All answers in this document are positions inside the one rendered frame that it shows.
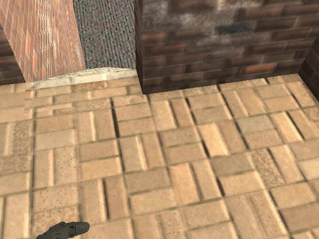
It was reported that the left robot hand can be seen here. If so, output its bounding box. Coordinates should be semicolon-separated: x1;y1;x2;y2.
36;221;90;239

